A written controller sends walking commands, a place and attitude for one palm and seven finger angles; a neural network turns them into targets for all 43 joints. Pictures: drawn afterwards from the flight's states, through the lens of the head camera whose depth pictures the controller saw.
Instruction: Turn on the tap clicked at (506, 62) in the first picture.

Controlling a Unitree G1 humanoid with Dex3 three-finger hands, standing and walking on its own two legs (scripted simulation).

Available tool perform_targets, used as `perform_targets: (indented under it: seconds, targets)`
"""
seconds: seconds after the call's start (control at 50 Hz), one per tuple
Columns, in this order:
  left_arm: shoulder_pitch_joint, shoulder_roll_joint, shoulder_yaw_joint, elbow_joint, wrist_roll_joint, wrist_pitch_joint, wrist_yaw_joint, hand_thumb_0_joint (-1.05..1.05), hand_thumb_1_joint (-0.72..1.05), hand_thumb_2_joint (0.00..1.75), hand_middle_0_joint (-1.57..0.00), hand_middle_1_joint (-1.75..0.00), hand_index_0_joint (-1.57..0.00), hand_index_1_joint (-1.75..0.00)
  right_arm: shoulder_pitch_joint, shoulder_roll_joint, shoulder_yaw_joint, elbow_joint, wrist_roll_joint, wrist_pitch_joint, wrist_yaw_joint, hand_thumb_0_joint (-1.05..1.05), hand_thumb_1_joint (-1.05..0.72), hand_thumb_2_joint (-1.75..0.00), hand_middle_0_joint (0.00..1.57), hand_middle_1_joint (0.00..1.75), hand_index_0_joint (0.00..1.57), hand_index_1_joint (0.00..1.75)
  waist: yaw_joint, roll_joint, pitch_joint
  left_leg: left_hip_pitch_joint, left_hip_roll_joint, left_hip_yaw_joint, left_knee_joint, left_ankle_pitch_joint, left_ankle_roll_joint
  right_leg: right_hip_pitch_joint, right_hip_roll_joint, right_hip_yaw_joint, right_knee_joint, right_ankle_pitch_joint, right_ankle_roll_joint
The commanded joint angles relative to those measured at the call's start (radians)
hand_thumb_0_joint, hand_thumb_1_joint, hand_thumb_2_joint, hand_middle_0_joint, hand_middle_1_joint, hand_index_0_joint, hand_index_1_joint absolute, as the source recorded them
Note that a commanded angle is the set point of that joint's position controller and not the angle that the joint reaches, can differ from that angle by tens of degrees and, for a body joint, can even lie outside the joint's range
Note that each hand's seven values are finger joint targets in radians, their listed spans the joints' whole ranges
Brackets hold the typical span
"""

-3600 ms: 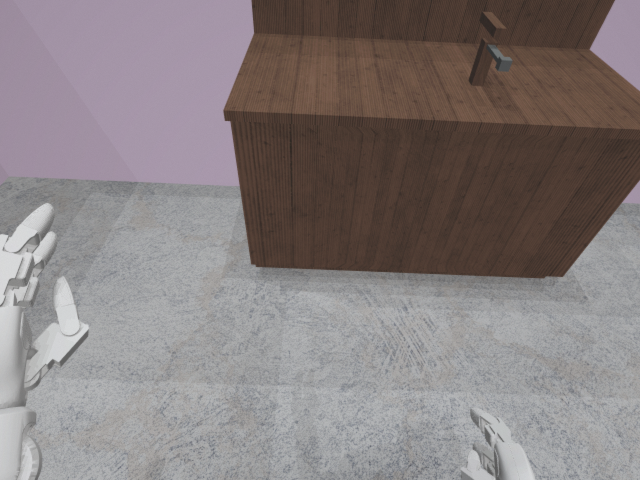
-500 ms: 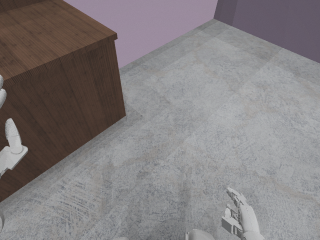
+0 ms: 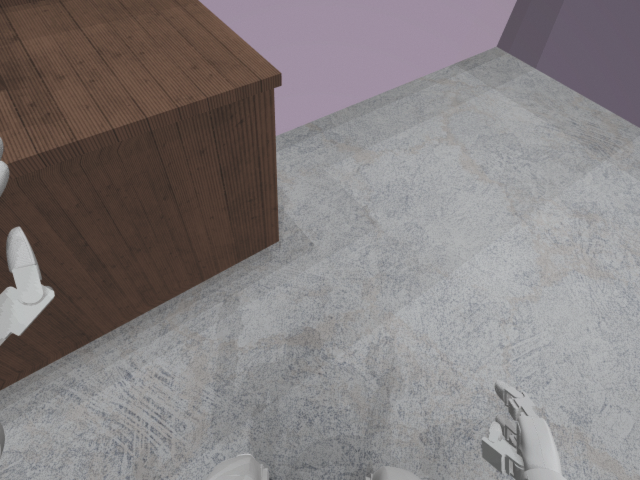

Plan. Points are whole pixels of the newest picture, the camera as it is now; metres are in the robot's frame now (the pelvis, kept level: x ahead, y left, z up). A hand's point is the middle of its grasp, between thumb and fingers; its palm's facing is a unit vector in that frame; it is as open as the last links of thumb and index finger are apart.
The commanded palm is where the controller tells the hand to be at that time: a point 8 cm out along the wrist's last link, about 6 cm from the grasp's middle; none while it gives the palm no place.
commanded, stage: turn to face it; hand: left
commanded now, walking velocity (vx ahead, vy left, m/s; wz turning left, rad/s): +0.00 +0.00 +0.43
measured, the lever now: out of the picture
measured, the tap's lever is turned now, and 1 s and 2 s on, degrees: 0 0 0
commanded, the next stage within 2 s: take the last steps up to it in 0.36 s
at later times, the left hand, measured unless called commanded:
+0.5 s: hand (54, 335) +0.20 +0.21 +0.19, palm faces +0.54 -0.74 -0.40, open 7.5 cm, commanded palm +0.13 +0.25 +0.20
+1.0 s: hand out of the picture +0.16 +0.24 +0.19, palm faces +0.64 -0.65 -0.41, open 7.5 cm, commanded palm +0.10 +0.26 +0.20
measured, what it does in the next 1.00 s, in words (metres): steps on the spot, turning left: right foot, then left foot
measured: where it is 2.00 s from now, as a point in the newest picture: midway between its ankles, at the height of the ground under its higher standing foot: (287, 477)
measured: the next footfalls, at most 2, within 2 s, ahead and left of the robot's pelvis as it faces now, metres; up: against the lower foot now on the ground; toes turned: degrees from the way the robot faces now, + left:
right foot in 0.26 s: +0.10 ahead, -0.15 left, +0.00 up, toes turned -1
left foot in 0.60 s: +0.02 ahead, +0.07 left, +0.00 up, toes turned +19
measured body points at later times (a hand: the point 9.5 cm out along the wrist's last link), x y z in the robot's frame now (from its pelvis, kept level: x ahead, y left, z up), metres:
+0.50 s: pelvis +0.03 -0.05 +0.02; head +0.06 -0.05 +0.47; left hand +0.16 +0.25 +0.21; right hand +0.25 -0.25 -0.07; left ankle -0.01 +0.07 -0.67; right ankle +0.06 -0.14 -0.72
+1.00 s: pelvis +0.03 -0.05 +0.01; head +0.03 -0.06 +0.46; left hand +0.12 +0.27 +0.21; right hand +0.23 -0.21 -0.10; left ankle -0.02 +0.05 -0.67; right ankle +0.07 -0.14 -0.72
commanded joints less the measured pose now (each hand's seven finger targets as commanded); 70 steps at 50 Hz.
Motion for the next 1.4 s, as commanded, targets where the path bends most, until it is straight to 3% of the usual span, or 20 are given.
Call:
perform_targets:
  seconds: [0.0,0.06,0.2,0.24,0.26,0.38,0.54,0.58,0.6,0.68,0.84,0.88,0.92,0.98,1.04,1.18,1.2,1.22,1.26,1.38]
  targets:
    - [0.031,0.143,0.130,-0.271,-0.007,-0.066,-0.011,0.00,0.90,0.90,-0.20,-0.30,-0.20,-0.30,-0.019,-0.107,-0.027,-0.121,0.018,-0.060,0.036,0.00,-0.90,-0.90,0.20,0.30,0.20,0.30,0.007,0.306,-0.293,0.360,0.288,-0.397,-0.226,0.596,0.177,-0.246,0.029,0.078,0.085,0.016,0.016]
    - [0.135,0.101,0.112,-0.261,-0.035,-0.040,-0.019,0.00,0.90,0.90,-0.20,-0.30,-0.20,-0.30,-0.003,-0.096,-0.011,-0.126,0.016,-0.077,0.051,0.00,-0.90,-0.90,0.20,0.30,0.20,0.30,0.011,0.352,-0.285,0.200,0.211,-0.251,-0.244,0.538,0.114,-0.049,0.075,0.001,-0.158,0.150,0.025]
    - [-0.004,0.088,0.079,-0.126,-0.025,0.015,-0.026,0.00,0.90,0.90,-0.20,-0.30,-0.20,-0.30,-0.011,-0.086,0.022,-0.117,0.014,-0.085,0.020,0.00,-0.90,-0.90,0.20,0.30,0.20,0.30,0.027,0.219,-0.238,0.079,0.177,-0.221,-0.134,0.243,0.036,0.199,0.093,-0.013,-0.580,0.321,0.024]
    - [-0.075,0.150,0.085,-0.070,-0.005,0.028,-0.015,0.00,0.90,0.90,-0.20,-0.30,-0.20,-0.30,-0.001,-0.048,0.036,-0.122,0.013,-0.078,0.013,0.00,-0.90,-0.90,0.20,0.30,0.20,0.30,0.005,-0.165,-0.238,-0.087,-0.022,-0.067,0.181,-0.178,-0.063,0.263,-0.218,0.329,-0.699,0.710,-0.099]
    - [-0.087,0.130,0.064,-0.040,-0.022,0.043,-0.012,0.00,0.90,0.90,-0.20,-0.30,-0.20,-0.30,-0.006,-0.078,0.020,-0.115,0.012,-0.088,0.013,0.00,-0.90,-0.90,0.20,0.30,0.20,0.30,0.028,-0.284,-0.233,-0.133,-0.068,-0.128,0.416,-0.318,-0.074,0.230,-0.313,0.416,-0.734,0.764,-0.167]
    - [-0.068,0.120,0.060,-0.121,0.003,0.001,0.005,0.00,0.90,0.90,-0.20,-0.30,-0.20,-0.30,-0.097,-0.048,0.051,-0.110,-0.007,-0.055,-0.017,0.00,-0.90,-0.90,0.20,0.30,0.20,0.30,0.021,-0.110,-0.230,-0.062,-0.011,-0.099,0.331,-0.218,-0.087,0.248,-0.214,0.082,-0.647,0.932,-0.157]
    - [-0.004,0.111,0.084,-0.197,-0.009,-0.013,0.030,0.00,0.90,0.90,-0.20,-0.30,-0.20,-0.30,-0.009,-0.075,0.013,-0.147,-0.013,-0.037,-0.012,0.00,-0.90,-0.90,0.20,0.30,0.20,0.30,0.009,-0.008,-0.315,0.209,-0.031,-0.025,-0.257,-0.019,-0.039,0.232,-0.157,0.087,-0.507,0.495,-0.101]
    - [-0.039,0.102,0.064,-0.223,-0.012,-0.040,0.025,0.00,0.90,0.90,-0.20,-0.30,-0.20,-0.30,-0.009,-0.121,-0.001,-0.165,0.001,-0.051,-0.010,0.00,-0.90,-0.90,0.20,0.30,0.20,0.30,0.015,0.385,-0.251,0.358,0.277,-0.431,-0.343,0.282,0.110,-0.123,0.055,-0.036,-0.181,0.031,-0.010]
    - [0.001,0.109,0.069,-0.120,0.005,-0.049,0.015,0.00,0.90,0.90,-0.20,-0.30,-0.20,-0.30,-0.002,-0.096,0.016,-0.130,-0.010,-0.064,-0.006,0.00,-0.90,-0.90,0.20,0.30,0.20,0.30,0.008,0.403,-0.212,0.304,0.355,-0.583,-0.394,0.250,0.190,-0.219,0.069,0.026,0.004,-0.070,-0.020]
    - [-0.077,0.085,0.022,-0.161,0.025,-0.052,-0.015,0.00,0.90,0.90,-0.20,-0.30,-0.20,-0.30,-0.013,-0.102,0.002,-0.094,0.014,-0.089,0.017,0.00,-0.90,-0.90,0.20,0.30,0.20,0.30,0.018,0.267,-0.175,0.263,0.210,-0.313,-0.338,0.231,0.155,-0.219,0.049,0.018,-0.041,0.137,-0.007]
    - [-0.090,0.085,0.022,-0.038,0.016,-0.023,-0.017,0.00,0.90,0.90,-0.20,-0.30,-0.20,-0.30,-0.029,-0.097,0.026,-0.066,-0.005,-0.094,-0.003,0.00,-0.90,-0.90,0.20,0.30,0.20,0.30,0.028,0.237,-0.171,0.054,0.160,-0.241,-0.297,-0.122,0.088,0.196,0.113,-0.066,-0.536,0.195,-0.009]
    - [-0.098,0.103,0.028,-0.005,0.033,-0.015,-0.013,0.00,0.90,0.90,-0.20,-0.30,-0.20,-0.30,-0.018,-0.080,0.030,-0.065,-0.006,-0.078,-0.004,0.00,-0.90,-0.90,0.20,0.30,0.20,0.30,0.023,0.038,-0.186,-0.129,0.076,-0.162,-0.052,-0.248,0.034,0.361,-0.026,0.137,-0.698,0.113,-0.084]
    - [-0.166,0.154,0.063,-0.017,0.014,-0.019,-0.010,0.00,0.90,0.90,-0.20,-0.30,-0.20,-0.30,-0.054,-0.096,0.013,-0.079,-0.004,-0.083,0.005,0.00,-0.90,-0.90,0.20,0.30,0.20,0.30,0.042,-0.246,-0.163,-0.307,-0.035,-0.129,0.420,-0.287,-0.041,0.310,-0.344,0.666,-0.911,-0.130,-0.243]
    - [-0.111,0.143,0.079,-0.021,0.012,-0.041,-0.021,0.00,0.90,0.90,-0.20,-0.30,-0.20,-0.30,-0.050,-0.079,0.030,-0.042,-0.007,-0.060,0.010,0.00,-0.90,-0.90,0.20,0.30,0.20,0.30,0.022,-0.058,-0.139,-0.268,0.032,-0.164,0.498,-0.138,-0.064,0.206,-0.260,0.378,-0.862,0.053,-0.228]
    - [-0.054,0.124,0.071,-0.043,0.015,-0.053,-0.016,0.00,0.90,0.90,-0.20,-0.30,-0.20,-0.30,-0.055,-0.069,0.035,-0.058,-0.009,-0.058,0.004,0.00,-0.90,-0.90,0.20,0.30,0.20,0.30,0.021,-0.074,-0.162,-0.140,0.038,-0.082,0.258,-0.084,-0.059,0.185,-0.199,0.173,-0.811,0.316,-0.192]
    - [-0.083,0.095,0.041,-0.129,0.010,-0.038,0.014,0.00,0.90,0.90,-0.20,-0.30,-0.20,-0.30,-0.011,-0.079,0.009,-0.100,-0.007,-0.075,-0.019,0.00,-0.90,-0.90,0.20,0.30,0.20,0.30,0.016,-0.004,-0.201,0.214,-0.016,0.034,-0.212,-0.007,-0.040,0.145,-0.099,0.096,-0.630,0.196,-0.133]
    - [-0.120,0.092,0.033,-0.151,0.009,-0.044,0.012,0.00,0.90,0.90,-0.20,-0.30,-0.20,-0.30,0.004,-0.101,0.001,-0.104,-0.002,-0.077,-0.023,0.00,-0.90,-0.90,0.20,0.30,0.20,0.30,0.001,0.126,-0.207,0.292,0.037,-0.052,-0.270,-0.028,-0.015,0.074,-0.048,0.062,-0.468,0.176,-0.100]
    - [-0.129,0.085,0.037,-0.153,0.010,-0.051,0.012,0.00,0.90,0.90,-0.20,-0.30,-0.20,-0.30,-0.002,-0.131,-0.008,-0.113,0.002,-0.077,-0.023,0.00,-0.90,-0.90,0.20,0.30,0.20,0.30,-0.001,0.352,-0.200,0.390,0.217,-0.325,-0.334,0.024,0.071,-0.115,0.071,-0.018,-0.222,0.110,-0.044]
    - [-0.108,0.129,0.068,-0.055,0.022,-0.064,0.003,0.00,0.90,0.90,-0.20,-0.30,-0.20,-0.30,-0.019,-0.103,0.005,-0.093,-0.002,-0.086,-0.011,0.00,-0.90,-0.90,0.20,0.30,0.20,0.30,0.000,0.364,-0.178,0.307,0.378,-0.588,-0.444,-0.036,0.202,-0.258,0.062,0.074,0.091,-0.038,-0.044]
    - [-0.010,0.091,0.049,-0.167,0.016,-0.059,-0.016,0.00,0.90,0.90,-0.20,-0.30,-0.20,-0.30,-0.016,-0.096,0.009,-0.079,0.004,-0.114,0.014,0.00,-0.90,-0.90,0.20,0.30,0.20,0.30,0.019,0.291,-0.203,0.215,0.242,-0.217,-0.373,0.151,0.131,-0.120,0.048,0.002,-0.151,0.177,-0.022]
